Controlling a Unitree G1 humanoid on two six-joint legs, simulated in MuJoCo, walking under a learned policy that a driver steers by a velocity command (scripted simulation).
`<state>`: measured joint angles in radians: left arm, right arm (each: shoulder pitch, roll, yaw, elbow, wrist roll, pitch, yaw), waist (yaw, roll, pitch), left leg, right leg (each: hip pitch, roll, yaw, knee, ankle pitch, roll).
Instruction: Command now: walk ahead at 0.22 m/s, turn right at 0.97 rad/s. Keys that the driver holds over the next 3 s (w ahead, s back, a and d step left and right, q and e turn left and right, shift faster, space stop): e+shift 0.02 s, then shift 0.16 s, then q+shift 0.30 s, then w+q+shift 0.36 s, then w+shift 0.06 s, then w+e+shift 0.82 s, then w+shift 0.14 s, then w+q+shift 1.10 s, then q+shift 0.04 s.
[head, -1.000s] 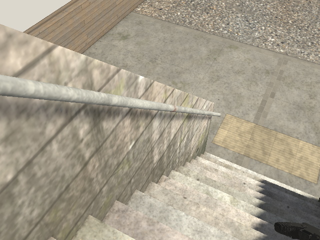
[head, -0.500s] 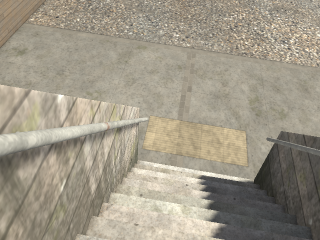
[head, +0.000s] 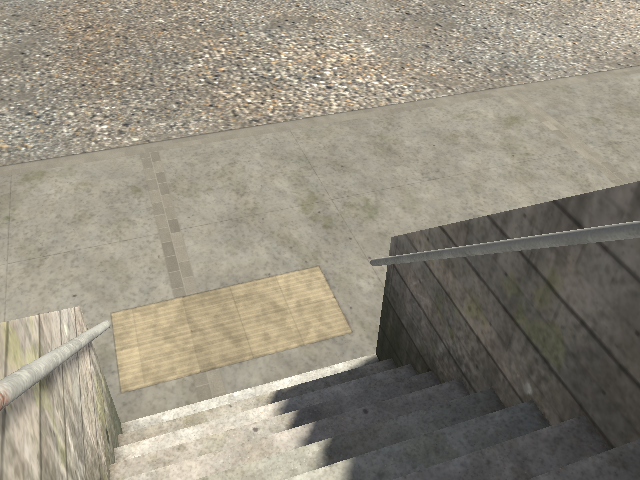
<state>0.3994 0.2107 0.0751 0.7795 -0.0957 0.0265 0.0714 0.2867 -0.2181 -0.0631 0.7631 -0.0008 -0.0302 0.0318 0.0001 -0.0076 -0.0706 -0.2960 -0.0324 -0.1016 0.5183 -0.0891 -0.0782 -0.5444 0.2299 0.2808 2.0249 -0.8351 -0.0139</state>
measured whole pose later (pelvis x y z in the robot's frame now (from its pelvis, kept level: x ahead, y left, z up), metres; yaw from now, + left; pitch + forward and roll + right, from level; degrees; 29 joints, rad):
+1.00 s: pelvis +0.14 +0.05 -0.11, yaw +24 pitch +3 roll -2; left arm 0.01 0.24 0.01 0.51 0.01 -0.05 0.00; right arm 0.43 -0.22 0.00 0.76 0.03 0.00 -0.04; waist -0.03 -0.04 -0.01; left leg -0.44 -0.14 -0.10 1.26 -0.85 0.09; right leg -0.86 -0.03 0.09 1.04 0.38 0.03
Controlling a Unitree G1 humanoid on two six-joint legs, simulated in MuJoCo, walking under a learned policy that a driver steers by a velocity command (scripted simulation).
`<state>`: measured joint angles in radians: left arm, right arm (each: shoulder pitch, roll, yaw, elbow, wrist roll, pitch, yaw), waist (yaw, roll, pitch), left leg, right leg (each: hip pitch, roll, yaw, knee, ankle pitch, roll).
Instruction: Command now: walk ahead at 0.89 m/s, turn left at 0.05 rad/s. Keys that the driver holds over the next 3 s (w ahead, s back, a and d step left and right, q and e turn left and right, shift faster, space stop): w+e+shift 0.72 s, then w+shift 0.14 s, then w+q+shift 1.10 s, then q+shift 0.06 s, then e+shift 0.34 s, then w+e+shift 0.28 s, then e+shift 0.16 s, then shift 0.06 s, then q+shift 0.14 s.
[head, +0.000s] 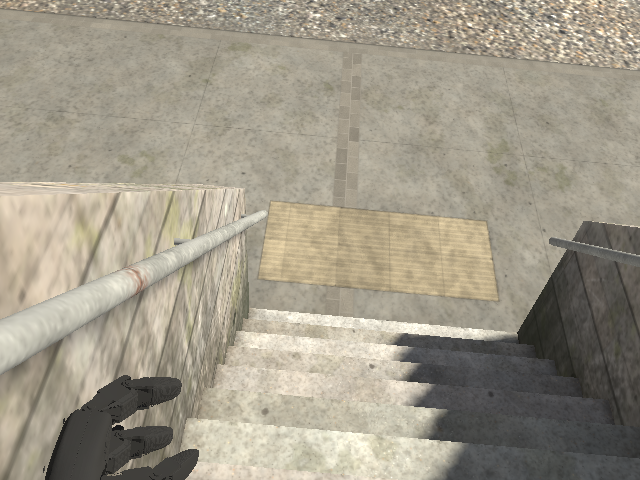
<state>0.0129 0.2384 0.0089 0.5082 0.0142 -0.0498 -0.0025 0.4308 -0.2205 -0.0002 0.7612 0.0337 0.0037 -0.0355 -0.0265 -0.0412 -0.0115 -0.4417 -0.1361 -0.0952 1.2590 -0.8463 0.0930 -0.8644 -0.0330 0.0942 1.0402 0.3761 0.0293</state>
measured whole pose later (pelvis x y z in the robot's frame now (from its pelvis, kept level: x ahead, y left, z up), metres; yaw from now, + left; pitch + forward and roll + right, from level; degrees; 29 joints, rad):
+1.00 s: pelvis +0.45 -0.15 -0.47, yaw -39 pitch -2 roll +7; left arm 0.11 0.23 0.02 0.51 -0.08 0.02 -0.08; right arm 0.51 -0.17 -0.03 0.89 0.00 -0.03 -0.05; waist -0.14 -0.10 0.07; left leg 0.02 0.03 0.11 1.09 -0.93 -0.07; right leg -0.91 -0.19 0.19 0.90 0.53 -0.01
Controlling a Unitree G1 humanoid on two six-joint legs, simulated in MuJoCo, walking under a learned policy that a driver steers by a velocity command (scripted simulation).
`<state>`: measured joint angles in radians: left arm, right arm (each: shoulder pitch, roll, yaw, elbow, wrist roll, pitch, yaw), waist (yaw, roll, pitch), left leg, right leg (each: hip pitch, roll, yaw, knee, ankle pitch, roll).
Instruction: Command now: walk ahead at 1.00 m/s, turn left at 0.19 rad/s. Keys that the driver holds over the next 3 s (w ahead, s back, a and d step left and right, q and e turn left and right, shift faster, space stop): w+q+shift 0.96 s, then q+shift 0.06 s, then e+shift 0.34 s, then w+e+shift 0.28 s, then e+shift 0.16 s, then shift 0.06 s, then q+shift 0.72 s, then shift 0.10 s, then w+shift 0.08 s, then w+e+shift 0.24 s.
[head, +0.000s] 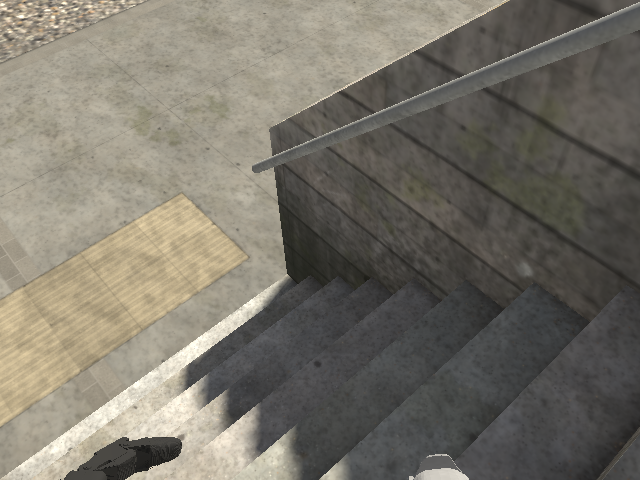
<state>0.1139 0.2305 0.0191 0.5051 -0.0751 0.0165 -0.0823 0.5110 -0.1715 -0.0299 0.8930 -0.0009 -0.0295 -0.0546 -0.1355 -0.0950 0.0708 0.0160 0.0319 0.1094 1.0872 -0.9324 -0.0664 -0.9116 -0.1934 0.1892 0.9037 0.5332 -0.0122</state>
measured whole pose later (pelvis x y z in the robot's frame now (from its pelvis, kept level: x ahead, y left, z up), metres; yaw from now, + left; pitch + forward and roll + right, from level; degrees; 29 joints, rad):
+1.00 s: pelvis +0.54 +0.06 -0.50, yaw +51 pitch -1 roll +1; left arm 0.10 0.22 0.05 0.55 0.01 -0.07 -0.06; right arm 0.28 -0.19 -0.04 0.70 0.03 0.04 -0.06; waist -0.05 -0.07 -0.07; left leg -0.49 -0.36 -0.29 1.87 -0.89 0.12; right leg -0.27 -0.02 0.10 0.50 0.04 0.04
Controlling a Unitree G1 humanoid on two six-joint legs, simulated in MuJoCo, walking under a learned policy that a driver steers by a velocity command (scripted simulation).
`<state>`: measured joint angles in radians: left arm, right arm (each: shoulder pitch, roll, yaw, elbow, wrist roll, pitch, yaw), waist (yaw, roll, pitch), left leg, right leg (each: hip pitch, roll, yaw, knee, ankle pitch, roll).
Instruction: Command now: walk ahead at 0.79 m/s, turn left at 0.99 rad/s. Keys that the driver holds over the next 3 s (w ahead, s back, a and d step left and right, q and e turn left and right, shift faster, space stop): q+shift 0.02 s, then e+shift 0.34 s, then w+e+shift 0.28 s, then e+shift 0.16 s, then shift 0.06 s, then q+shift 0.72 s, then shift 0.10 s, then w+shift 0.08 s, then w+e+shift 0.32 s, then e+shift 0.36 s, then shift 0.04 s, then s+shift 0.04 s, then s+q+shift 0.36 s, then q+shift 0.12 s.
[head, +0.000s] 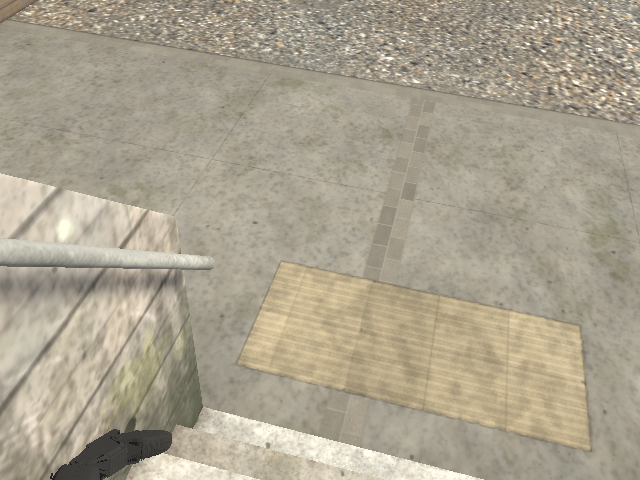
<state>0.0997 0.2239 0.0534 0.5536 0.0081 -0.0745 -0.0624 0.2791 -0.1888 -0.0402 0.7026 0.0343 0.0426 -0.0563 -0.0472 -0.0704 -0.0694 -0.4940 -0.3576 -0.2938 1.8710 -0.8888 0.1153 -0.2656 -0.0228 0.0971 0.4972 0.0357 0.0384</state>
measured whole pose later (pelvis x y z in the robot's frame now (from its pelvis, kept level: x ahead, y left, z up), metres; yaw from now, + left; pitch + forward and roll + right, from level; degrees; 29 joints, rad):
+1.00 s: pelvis +0.20 -0.05 -0.16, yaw -29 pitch +2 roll +0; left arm 0.41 0.22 -0.02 0.76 -0.01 0.08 0.10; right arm 0.08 -0.29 -0.02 0.59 0.00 -0.01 0.03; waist 0.01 0.05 -0.01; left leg -0.74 -0.06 -0.10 0.91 0.45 -0.02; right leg -0.54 0.17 0.11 1.41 -0.89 -0.06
